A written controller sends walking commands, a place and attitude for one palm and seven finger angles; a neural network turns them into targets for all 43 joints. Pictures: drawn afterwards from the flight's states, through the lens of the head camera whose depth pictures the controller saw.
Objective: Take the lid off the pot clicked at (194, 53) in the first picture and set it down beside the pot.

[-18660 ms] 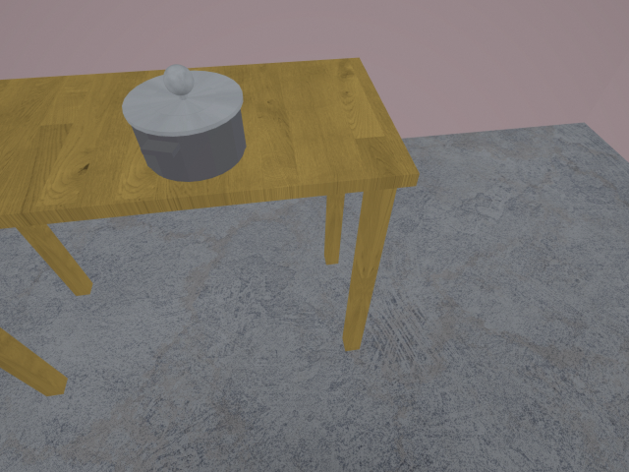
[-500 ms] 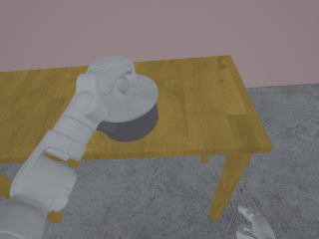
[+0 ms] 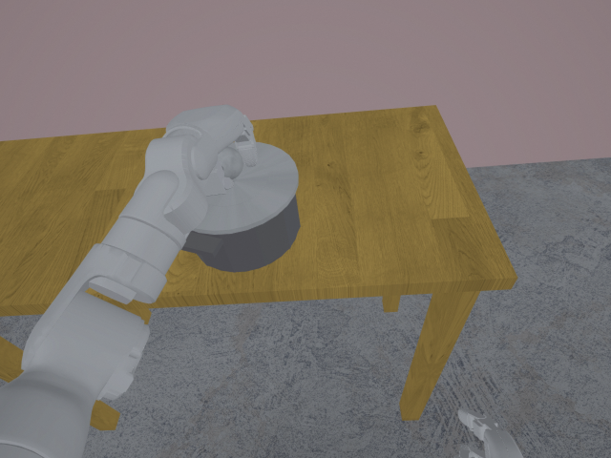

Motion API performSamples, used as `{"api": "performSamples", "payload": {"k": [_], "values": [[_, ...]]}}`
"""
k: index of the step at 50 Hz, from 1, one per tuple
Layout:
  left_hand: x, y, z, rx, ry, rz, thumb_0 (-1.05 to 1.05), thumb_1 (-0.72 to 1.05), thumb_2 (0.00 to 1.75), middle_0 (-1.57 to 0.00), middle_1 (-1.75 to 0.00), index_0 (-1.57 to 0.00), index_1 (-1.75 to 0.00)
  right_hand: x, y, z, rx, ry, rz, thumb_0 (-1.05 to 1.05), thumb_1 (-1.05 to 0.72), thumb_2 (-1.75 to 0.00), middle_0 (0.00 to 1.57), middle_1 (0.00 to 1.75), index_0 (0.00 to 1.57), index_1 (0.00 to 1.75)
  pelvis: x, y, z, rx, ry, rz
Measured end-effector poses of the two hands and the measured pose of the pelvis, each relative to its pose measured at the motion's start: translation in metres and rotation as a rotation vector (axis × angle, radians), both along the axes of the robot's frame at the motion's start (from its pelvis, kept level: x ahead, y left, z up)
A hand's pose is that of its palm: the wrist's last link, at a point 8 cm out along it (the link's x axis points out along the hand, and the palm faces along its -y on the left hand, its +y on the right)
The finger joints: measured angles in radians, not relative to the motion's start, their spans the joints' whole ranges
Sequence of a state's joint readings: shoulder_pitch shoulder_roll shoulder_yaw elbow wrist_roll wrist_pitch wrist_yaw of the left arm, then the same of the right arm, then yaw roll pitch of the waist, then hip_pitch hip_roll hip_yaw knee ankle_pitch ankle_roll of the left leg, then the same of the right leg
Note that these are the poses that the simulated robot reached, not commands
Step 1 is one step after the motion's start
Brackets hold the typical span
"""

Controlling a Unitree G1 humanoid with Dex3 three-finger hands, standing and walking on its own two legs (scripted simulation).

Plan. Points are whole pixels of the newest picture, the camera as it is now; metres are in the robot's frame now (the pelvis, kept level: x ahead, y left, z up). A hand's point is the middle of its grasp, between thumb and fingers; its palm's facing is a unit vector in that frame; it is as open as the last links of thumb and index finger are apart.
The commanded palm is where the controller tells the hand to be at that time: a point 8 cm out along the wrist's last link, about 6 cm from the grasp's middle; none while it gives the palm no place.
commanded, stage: lift the lid straight up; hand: left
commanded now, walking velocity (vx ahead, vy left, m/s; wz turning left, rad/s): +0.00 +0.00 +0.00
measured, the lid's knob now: (226, 163) +0.47 +0.12 +0.16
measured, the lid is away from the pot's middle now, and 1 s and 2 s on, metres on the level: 0.00 0.00 0.02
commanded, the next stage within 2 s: move the lid sideways beside the pot in 2.00 s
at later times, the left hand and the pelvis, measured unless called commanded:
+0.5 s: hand (214, 154) +0.43 +0.12 +0.21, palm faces -0.19 -0.06 -0.98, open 7.3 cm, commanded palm +0.41 +0.13 +0.29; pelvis +0.00 +0.00 +0.00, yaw +0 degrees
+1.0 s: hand (202, 124) +0.43 +0.12 +0.25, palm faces -0.12 -0.04 -0.99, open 7.3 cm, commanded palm +0.40 +0.13 +0.33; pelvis -0.01 +0.00 +0.00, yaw +0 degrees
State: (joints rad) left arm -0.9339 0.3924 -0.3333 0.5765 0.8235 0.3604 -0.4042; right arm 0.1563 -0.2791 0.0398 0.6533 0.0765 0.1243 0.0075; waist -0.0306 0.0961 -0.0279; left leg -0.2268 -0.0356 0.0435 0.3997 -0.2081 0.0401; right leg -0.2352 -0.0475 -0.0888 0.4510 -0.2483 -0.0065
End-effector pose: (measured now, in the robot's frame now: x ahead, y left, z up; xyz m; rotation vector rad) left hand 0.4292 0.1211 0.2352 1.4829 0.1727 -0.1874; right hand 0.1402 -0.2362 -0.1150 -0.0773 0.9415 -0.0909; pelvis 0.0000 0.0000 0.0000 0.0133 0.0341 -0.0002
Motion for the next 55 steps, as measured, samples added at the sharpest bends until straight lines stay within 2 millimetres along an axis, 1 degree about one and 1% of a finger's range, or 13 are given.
{"api": "performSamples", "payload": {"k": [5, 12, 21, 27, 34, 46, 51, 55], "values": [[-0.001, 0.0, 0.0, -0.001, 0.002, -0.009, 0.01, 0.16, 0.96, -0.71, -0.81, -0.77, -0.84, -0.001, -0.004, 0.001, -0.005, -0.007, -0.009, 0.01, -0.91, -0.9, 0.2, 0.3, 0.2, 0.3, 0.0, -0.001, 0.0, 0.0, -0.005, -0.002], [-0.003, 0.001, 0.005, 0.006, -0.008, -0.02, 0.01, 0.17, 0.95, -0.72, -0.81, -0.77, -0.83, 0.005, -0.006, 0.004, -0.01, -0.038, -0.005, 0.01, -0.91, -0.9, 0.2, 0.3, 0.2, 0.3, 0.0, -0.001, 0.001, 0.001, -0.009, -0.002], [-0.007, 0.0, 0.02, 0.013, -0.033, -0.025, 0.01, 0.16, 0.95, -0.72, -0.8, -0.78, -0.83, 0.021, 0.001, 0.008, 0.003, -0.073, 0.031, 0.01, -0.91, -0.9, 0.2, 0.3, 0.2, 0.3, -0.001, -0.002, 0.001, 0.001, -0.011, 0.006], [-0.006, -0.002, 0.03, 0.02, -0.046, -0.021, 0.02, 0.15, 0.96, -0.73, -0.8, -0.79, -0.84, 0.027, 0.007, 0.01, 0.011, -0.092, 0.045, 0.01, -0.91, -0.9, 0.2, 0.3, 0.2, 0.3, -0.002, -0.002, 0.0, 0.002, -0.009, 0.008], [-0.007, -0.003, 0.045, 0.017, -0.07, -0.024, 0.02, 0.15, 0.96, -0.73, -0.8, -0.79, -0.84, 0.026, 0.009, 0.01, 0.016, -0.095, 0.047, 0.01, -0.91, -0.9, 0.2, 0.3, 0.2, 0.3, -0.003, -0.001, 0.001, 0.002, -0.01, 0.007], [-0.01, 0.002, 0.064, 0.02, -0.097, -0.014, 0.02, 0.15, 0.96, -0.73, -0.8, -0.79, -0.84, 0.015, 0.005, 0.009, 0.001, -0.078, 0.033, 0.01, -0.91, -0.9, 0.2, 0.3, 0.2, 0.3, -0.007, 0.001, 0.001, 0.002, -0.014, 0.002], [-0.014, -0.001, 0.072, 0.033, -0.119, -0.034, 0.02, 0.15, 0.96, -0.73, -0.8, -0.79, -0.84, 0.013, 0.006, 0.009, 0.002, -0.087, 0.038, 0.01, -0.91, -0.9, 0.2, 0.3, 0.2, 0.3, -0.009, 0.002, 0.001, 0.001, -0.016, 0.005], [-0.012, -0.001, 0.078, 0.026, -0.119, -0.022, 0.02, 0.15, 0.96, -0.73, -0.8, -0.79, -0.84, 0.012, 0.008, 0.009, 0.001, -0.086, 0.038, 0.01, -0.91, -0.9, 0.2, 0.3, 0.2, 0.3, -0.011, 0.003, 0.001, 0.002, -0.016, 0.004]]}}
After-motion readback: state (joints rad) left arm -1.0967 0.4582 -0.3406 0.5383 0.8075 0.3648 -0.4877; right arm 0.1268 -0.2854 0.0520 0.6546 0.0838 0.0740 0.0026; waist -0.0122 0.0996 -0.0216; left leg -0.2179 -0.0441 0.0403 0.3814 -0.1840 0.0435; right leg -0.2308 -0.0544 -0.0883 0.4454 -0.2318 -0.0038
